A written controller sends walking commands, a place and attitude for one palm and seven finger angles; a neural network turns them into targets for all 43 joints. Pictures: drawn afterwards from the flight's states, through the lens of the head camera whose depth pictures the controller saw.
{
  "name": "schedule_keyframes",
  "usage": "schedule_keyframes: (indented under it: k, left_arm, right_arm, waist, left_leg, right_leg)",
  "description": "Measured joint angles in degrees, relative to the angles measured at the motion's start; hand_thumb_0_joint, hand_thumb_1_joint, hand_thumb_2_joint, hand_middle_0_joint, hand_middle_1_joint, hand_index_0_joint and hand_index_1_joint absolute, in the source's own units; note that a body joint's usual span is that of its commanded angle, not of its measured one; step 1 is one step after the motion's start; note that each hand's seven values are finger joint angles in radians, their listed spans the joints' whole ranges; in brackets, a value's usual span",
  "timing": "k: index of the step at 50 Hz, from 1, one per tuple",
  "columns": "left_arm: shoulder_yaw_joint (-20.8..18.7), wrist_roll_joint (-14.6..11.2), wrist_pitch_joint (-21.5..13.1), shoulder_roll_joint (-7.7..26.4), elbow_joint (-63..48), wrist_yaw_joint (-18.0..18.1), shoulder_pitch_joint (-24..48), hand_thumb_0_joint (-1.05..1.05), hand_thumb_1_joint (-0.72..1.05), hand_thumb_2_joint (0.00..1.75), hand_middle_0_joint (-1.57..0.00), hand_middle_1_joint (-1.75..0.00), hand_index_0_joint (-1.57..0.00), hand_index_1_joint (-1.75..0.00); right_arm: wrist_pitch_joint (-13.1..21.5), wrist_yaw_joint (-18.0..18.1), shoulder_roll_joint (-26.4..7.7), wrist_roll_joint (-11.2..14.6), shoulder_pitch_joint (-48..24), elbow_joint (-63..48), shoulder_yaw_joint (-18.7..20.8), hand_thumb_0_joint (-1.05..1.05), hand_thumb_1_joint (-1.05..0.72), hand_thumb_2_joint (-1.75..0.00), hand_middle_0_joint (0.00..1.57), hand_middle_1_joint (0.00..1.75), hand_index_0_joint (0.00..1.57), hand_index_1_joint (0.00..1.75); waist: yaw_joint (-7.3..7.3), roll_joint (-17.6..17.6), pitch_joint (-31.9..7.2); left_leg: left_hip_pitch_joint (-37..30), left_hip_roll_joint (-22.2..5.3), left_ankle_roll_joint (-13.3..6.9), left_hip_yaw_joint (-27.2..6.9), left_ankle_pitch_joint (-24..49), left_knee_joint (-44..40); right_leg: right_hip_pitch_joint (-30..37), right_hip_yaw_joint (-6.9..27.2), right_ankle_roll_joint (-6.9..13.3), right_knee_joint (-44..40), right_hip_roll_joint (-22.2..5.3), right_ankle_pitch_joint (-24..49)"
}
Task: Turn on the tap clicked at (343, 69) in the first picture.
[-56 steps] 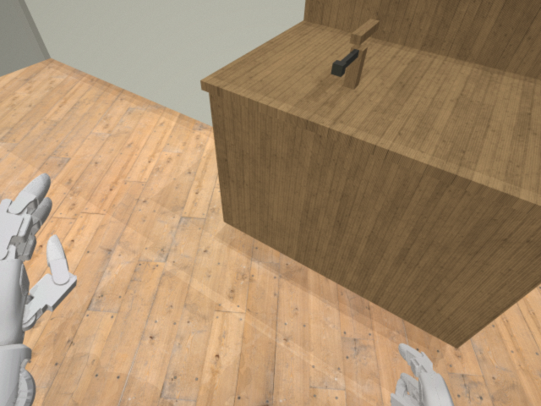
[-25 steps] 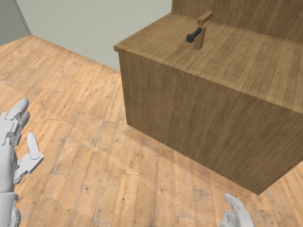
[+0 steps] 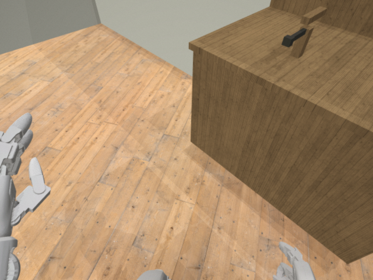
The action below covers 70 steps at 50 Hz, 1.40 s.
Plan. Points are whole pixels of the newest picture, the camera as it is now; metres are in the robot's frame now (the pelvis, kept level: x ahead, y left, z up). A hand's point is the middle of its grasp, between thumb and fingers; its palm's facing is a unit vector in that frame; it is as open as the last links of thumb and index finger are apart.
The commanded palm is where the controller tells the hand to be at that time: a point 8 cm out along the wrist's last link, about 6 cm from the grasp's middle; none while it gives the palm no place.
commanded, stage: walk around to get in front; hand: left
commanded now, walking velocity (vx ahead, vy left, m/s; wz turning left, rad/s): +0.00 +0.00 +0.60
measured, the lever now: (288, 41) +0.85 -0.31 +0.12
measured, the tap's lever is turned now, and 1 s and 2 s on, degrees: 0 0 0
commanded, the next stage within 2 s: none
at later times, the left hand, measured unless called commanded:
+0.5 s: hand out of the picture +0.07 +0.28 +0.17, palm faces +0.65 -0.63 -0.43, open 7.4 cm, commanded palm +0.01 +0.30 +0.19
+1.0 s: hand out of the picture -0.08 +0.30 +0.18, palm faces +0.77 -0.46 -0.45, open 7.4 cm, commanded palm -0.14 +0.30 +0.19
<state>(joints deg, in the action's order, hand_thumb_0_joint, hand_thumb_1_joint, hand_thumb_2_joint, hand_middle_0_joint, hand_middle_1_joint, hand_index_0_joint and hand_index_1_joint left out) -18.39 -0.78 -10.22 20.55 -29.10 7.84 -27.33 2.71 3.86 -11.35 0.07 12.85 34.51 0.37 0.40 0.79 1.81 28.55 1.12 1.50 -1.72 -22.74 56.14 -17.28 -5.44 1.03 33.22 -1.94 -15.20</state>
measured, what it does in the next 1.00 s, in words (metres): walks backwards, turning left: left foot, then right foot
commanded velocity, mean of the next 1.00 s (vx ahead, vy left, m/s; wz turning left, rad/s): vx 0.00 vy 0.00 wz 0.60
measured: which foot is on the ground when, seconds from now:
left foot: up 0.00-0.10, down 0.12-0.42, up 0.44-0.70, down 0.72-1.00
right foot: down 0.00-0.14, up 0.16-0.40, down 0.42-0.72, up 0.74-1.00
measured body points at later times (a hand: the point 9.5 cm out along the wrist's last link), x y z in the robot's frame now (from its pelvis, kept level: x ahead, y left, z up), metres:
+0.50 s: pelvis -0.05 -0.02 +0.00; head -0.03 -0.02 +0.45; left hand +0.03 +0.31 +0.19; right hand +0.19 -0.15 -0.09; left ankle -0.04 +0.12 -0.69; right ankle +0.00 -0.12 -0.73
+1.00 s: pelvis -0.10 -0.02 +0.01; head -0.09 +0.00 +0.46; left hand -0.12 +0.31 +0.20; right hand +0.15 -0.09 -0.08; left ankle -0.13 +0.09 -0.73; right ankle -0.03 -0.13 -0.70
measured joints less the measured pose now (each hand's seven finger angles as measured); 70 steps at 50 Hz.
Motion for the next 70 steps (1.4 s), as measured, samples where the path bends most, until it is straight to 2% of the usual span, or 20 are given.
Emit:
schedule_keyframes:
  k: [5,8,10,13,19,22,24,27,32,36,37,39,42,52,54,55,57,61,65,70]
  left_arm:
    - [-0.8,0.0,0.6,0.5,-0.6,0.6,-0.1,0.01,0.89,0.90,-0.21,-0.30,-0.21,-0.30]
    - [-1.9,-0.9,0.5,1.2,-2.7,1.4,0.1,0.01,0.89,0.90,-0.21,-0.30,-0.21,-0.30]
    - [-2.4,-0.7,0.3,1.6,-2.3,1.1,0.8,0.02,0.89,0.90,-0.21,-0.30,-0.21,-0.30]
    - [-2.4,-0.4,0.1,2.0,-2.6,0.3,1.4,0.02,0.89,0.90,-0.21,-0.30,-0.21,-0.30]
    - [-2.3,-1.7,0.5,1.9,-3.1,-0.1,-1.5,0.02,0.89,0.90,-0.21,-0.30,-0.20,-0.30]
    - [-2.5,-1.4,1.5,2.3,-1.4,0.0,-0.9,0.01,0.89,0.90,-0.21,-0.30,-0.20,-0.30]
    - [-0.9,-1.0,2.3,0.8,0.5,0.2,1.1,0.01,0.89,0.90,-0.21,-0.30,-0.20,-0.30]
    - [0.8,-0.7,2.9,-1.3,2.6,0.4,2.0,0.01,0.89,0.90,-0.21,-0.30,-0.21,-0.30]
    - [0.9,-0.3,2.2,-0.8,2.1,0.8,1.4,0.02,0.89,0.90,-0.21,-0.30,-0.21,-0.30]
    - [-0.9,-0.9,1.2,0.6,-2.6,1.6,0.7,0.02,0.89,0.90,-0.21,-0.30,-0.21,-0.30]
    - [-1.8,-1.2,0.8,1.3,-3.2,1.8,1.1,0.02,0.89,0.90,-0.21,-0.30,-0.21,-0.30]
    - [-2.9,-1.0,0.1,2.2,-2.8,1.3,1.7,0.02,0.89,0.90,-0.21,-0.30,-0.21,-0.30]
    - [-3.5,-0.7,-0.2,2.9,-3.2,0.4,1.1,0.02,0.89,0.90,-0.21,-0.30,-0.20,-0.30]
    - [-2.7,-2.4,1.8,2.5,-2.2,-0.5,-2.8,0.01,0.89,0.90,-0.21,-0.30,-0.20,-0.30]
    - [-2.6,-2.3,2.6,2.3,-1.1,-0.4,-1.9,0.02,0.89,0.90,-0.21,-0.30,-0.20,-0.30]
    - [-2.1,-1.9,2.9,1.5,-0.3,-0.4,-1.0,0.02,0.89,0.90,-0.21,-0.30,-0.20,-0.30]
    - [-0.5,-1.6,3.5,0.2,0.9,-0.1,0.9,0.02,0.89,0.90,-0.21,-0.30,-0.21,-0.30]
    - [1.0,-1.1,2.8,-1.3,2.6,0.1,0.8,0.02,0.89,0.90,-0.21,-0.30,-0.21,-0.30]
    - [0.6,-0.8,2.0,-0.4,2.4,0.4,0.2,0.02,0.89,0.90,-0.21,-0.30,-0.21,-0.30]
    - [-0.9,-1.0,1.2,0.5,-2.1,1.6,-0.1,0.02,0.89,0.90,-0.21,-0.30,-0.21,-0.30]
  right_arm:
    - [-0.4,1.3,-1.2,-0.6,0.7,-1.1,0.1,0.01,-0.91,-0.90,0.20,0.30,0.20,0.30]
    - [0.2,1.6,-1.4,-0.6,-0.4,-1.9,0.7,0.01,-0.91,-0.90,0.20,0.30,0.20,0.30]
    - [1.2,1.1,-0.3,-0.7,-1.1,-1.8,0.9,0.01,-0.91,-0.90,0.20,0.30,0.20,0.30]
    - [2.7,-0.6,1.3,-0.3,-1.4,-1.6,0.3,0.01,-0.91,-0.90,0.20,0.30,0.20,0.30]
    - [3.1,-1.7,3.0,0.3,-1.3,-2.2,-1.6,0.01,-0.90,-0.90,0.20,0.30,0.20,0.30]
    - [2.3,-1.5,3.0,0.3,-1.7,-2.2,-2.1,0.01,-0.90,-0.90,0.21,0.30,0.20,0.30]
    - [1.3,-1.5,2.0,-0.1,-2.4,-0.9,-1.8,0.01,-0.90,-0.90,0.21,0.30,0.20,0.30]
    - [-0.1,-1.3,0.5,-0.4,-1.8,0.6,-1.4,0.01,-0.90,-0.90,0.21,0.30,0.20,0.30]
    - [-0.5,0.8,-0.8,-0.9,0.1,0.2,-0.5,0.01,-0.90,-0.90,0.21,0.30,0.20,0.30]
    - [-0.1,1.3,-2.5,-1.1,0.5,-1.8,0.9,0.01,-0.90,-0.90,0.20,0.30,0.20,0.30]
    - [0.1,1.3,-2.0,-0.9,-0.2,-1.8,1.3,0.01,-0.90,-0.90,0.20,0.30,0.20,0.30]
    - [0.9,0.6,-0.9,-0.8,-1.1,-1.4,1.7,0.01,-0.91,-0.90,0.20,0.30,0.20,0.30]
    - [2.3,-1.2,0.8,-0.1,-0.9,-0.9,1.0,0.01,-0.91,-0.90,0.20,0.30,0.20,0.30]
    - [3.2,-1.7,3.0,0.1,-0.1,-0.2,-1.9,0.01,-0.90,-0.90,0.21,0.30,0.20,0.30]
    - [2.8,-1.6,2.9,0.0,-0.7,0.0,-2.2,0.01,-0.90,-0.90,0.21,0.30,0.20,0.30]
    - [2.4,-1.6,2.3,0.0,-1.3,0.2,-2.1,0.01,-0.90,-0.90,0.21,0.30,0.20,0.30]
    - [1.7,-1.5,1.3,0.1,-2.1,1.0,-1.6,0.01,-0.90,-0.90,0.21,0.30,0.20,0.30]
    - [0.3,-0.6,-0.3,0.0,-1.7,1.3,-0.7,0.01,-0.90,-0.90,0.21,0.30,0.20,0.30]
    - [-0.2,1.3,-1.4,-0.5,-0.9,0.4,0.3,0.01,-0.90,-0.90,0.21,0.30,0.20,0.30]
    - [-0.1,1.7,-3.2,-1.1,0.0,-1.5,1.8,0.01,-0.91,-0.90,0.20,0.30,0.20,0.30]
  waist:
    - [-0.11,-2.4,-0.2]
    - [-0.60,-4.0,0.8]
    - [-0.52,-4.1,1.4]
    - [-0.03,-2.6,1.5]
    - [-1.16,0.3,0.7]
    - [-2.51,0.9,0.3]
    - [-2.85,1.6,1.0]
    - [-2.57,0.6,0.8]
    - [-0.99,-2.0,0.1]
    - [-0.20,-2.9,0.0]
    - [-0.19,-4.1,0.9]
    - [0.21,-4.5,1.8]
    - [0.99,-2.8,1.9]
    - [-1.05,1.4,0.0]
    - [-1.94,1.3,-0.4]
    - [-2.36,2.4,-0.2]
    - [-2.58,2.9,0.1]
    - [-1.42,1.0,-0.3]
    - [-0.45,-1.1,-0.9]
    - [-0.90,-2.9,-1.2]
  left_leg:
    - [-8.4,-3.1,-0.7,4.1,1.3,-14.3]
    - [-11.0,-1.9,-1.3,4.7,8.2,-20.6]
    - [-10.2,-1.3,-1.9,3.4,7.2,-19.9]
    - [-9.4,-1.3,-1.8,-0.5,8.7,-21.5]
    - [-7.8,-1.0,-0.7,-4.8,12.3,-24.2]
    - [-5.0,-0.1,-0.5,-5.5,9.9,-21.3]
    - [-1.5,0.5,-0.1,-3.9,2.4,-10.8]
    - [1.0,0.8,0.8,0.4,-0.1,3.0]
    - [-5.6,-2.0,0.2,5.2,-1.7,-6.3]
    - [-13.5,-2.4,-1.4,5.5,5.7,-23.4]
    - [-12.9,-1.4,-2.2,5.6,6.4,-22.7]
    - [-11.9,-0.9,-3.0,4.6,5.8,-21.5]
    - [-11.5,-1.5,-3.0,1.4,7.3,-23.4]
    - [-8.9,-0.2,-1.7,-4.8,12.3,-26.7]
    - [-7.4,1.0,-1.1,-5.3,12.6,-25.6]
    - [-6.3,0.6,-1.1,-5.6,11.4,-24.0]
    - [-2.7,1.0,-0.3,-4.0,3.5,-14.1]
    - [1.3,0.6,1.5,1.2,0.2,4.4]
    - [-2.6,-2.1,1.3,4.7,-0.8,-1.5]
    - [-10.4,-3.2,-0.1,7.2,-0.8,-17.7]
  right_leg:
    - [0.1,-3.1,-1.3,2.0,-3.8,-1.2]
    - [-2.6,-2.3,-3.1,8.6,-5.8,-4.9]
    - [-5.3,1.5,-4.1,16.8,-3.5,-11.7]
    - [-7.2,3.4,-4.7,22.1,0.0,-13.4]
    - [-2.3,3.7,-4.8,10.1,2.5,-11.1]
    - [2.1,3.7,-2.9,-1.2,2.6,-3.1]
    - [1.9,2.4,-0.8,-0.7,1.8,-0.4]
    - [3.3,0.8,-0.6,-2.1,-0.7,-0.2]
    - [3.7,-2.6,-1.5,-3.6,-3.9,0.5]
    - [-0.5,-4.4,-3.0,2.8,-5.8,-1.9]
    - [-2.4,-2.7,-3.8,7.3,-6.4,-4.5]
    - [-6.3,1.0,-4.7,18.1,-4.3,-11.7]
    - [-9.2,2.1,-5.3,24.6,-0.9,-12.7]
    - [-0.2,2.8,-5.6,4.3,2.9,-8.5]
    - [3.7,3.0,-4.4,-3.5,2.9,-4.5]
    - [3.9,2.4,-2.4,-4.8,3.4,-1.5]
    - [3.5,1.1,0.2,-3.9,2.7,-0.4]
    - [4.7,-1.2,0.5,-4.4,-0.8,-0.8]
    - [4.9,-3.7,-0.1,-4.7,-3.4,-0.5]
    - [2.0,-6.2,-1.4,-0.8,-6.1,-1.9]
